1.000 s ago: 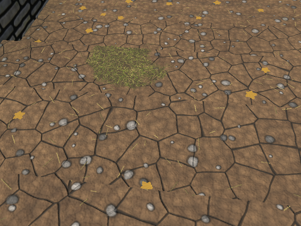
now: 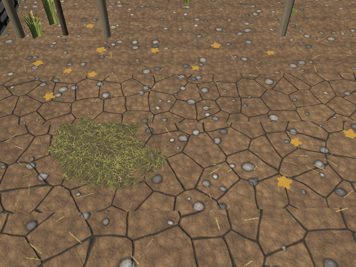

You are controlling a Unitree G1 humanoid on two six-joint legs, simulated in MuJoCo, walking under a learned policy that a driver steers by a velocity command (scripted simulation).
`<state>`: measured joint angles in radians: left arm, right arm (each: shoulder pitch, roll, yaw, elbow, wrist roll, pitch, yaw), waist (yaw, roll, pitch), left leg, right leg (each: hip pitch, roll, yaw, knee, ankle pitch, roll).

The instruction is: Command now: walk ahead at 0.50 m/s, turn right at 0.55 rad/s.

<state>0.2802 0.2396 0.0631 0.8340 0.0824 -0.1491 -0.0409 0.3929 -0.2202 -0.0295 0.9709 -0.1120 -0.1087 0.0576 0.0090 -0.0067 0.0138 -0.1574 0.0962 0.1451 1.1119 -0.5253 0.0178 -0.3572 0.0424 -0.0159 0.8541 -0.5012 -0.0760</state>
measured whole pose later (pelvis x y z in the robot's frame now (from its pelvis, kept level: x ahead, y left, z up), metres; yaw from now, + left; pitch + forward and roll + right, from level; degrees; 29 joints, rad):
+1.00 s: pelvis +0.48 -0.10 -0.14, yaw -27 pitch +0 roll +0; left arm 0.23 0.22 0.04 0.88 0.01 -0.01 0.00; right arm 0.18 -0.24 -0.04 0.84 0.00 0.04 0.00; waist 0.00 0.02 0.06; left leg -0.52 0.07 -0.03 0.89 -0.32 0.00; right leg -0.30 0.07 -0.04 0.38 -0.08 -0.08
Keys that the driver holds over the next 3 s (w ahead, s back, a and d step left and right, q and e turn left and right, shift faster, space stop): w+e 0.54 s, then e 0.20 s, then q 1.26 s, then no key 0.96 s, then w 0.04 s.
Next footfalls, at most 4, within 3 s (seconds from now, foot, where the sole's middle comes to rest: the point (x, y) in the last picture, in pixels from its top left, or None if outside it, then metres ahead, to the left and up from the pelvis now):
0.30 left None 0.33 0.11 -0.91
0.72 right None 0.55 -0.22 -0.91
1.24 left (177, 262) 0.61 0.04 -0.91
1.84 right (233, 259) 0.62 -0.20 -0.91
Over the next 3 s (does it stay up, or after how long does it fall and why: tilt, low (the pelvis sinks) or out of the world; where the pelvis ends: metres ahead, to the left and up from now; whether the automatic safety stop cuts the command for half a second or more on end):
stays up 0.59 -0.06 -0.15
